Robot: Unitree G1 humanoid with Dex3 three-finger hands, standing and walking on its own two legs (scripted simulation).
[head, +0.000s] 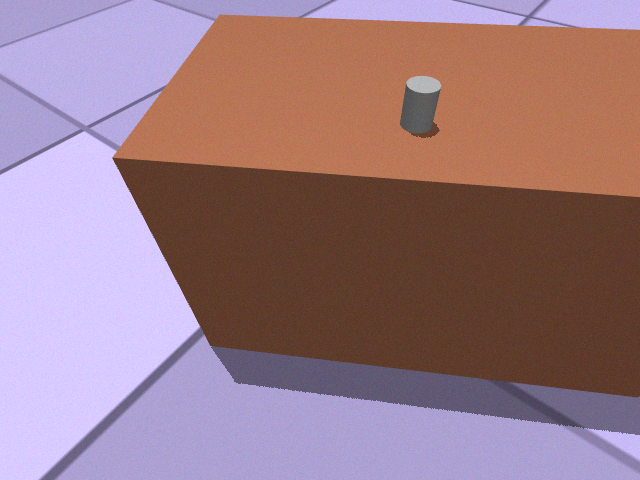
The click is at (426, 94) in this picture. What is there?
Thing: squat round
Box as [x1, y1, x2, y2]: [400, 76, 440, 132]
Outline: 415,76 408,79 406,82 400,124 404,129 408,131 424,132 431,127 440,89 440,83 431,77
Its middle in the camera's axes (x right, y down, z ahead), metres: +0.19 -0.27 +0.76
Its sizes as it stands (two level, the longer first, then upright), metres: 0.064 0.064 0.085
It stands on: a support 0.80 m high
